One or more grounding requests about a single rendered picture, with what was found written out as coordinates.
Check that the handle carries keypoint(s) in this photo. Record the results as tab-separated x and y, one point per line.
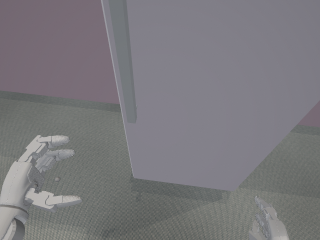
120	25

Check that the fridge door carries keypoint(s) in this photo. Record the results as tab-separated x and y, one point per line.
218	84

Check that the robot left forearm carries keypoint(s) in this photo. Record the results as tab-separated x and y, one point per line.
12	221

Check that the robot left hand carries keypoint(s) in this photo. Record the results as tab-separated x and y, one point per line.
17	189

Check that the robot right hand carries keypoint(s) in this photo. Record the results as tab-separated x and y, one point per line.
273	228

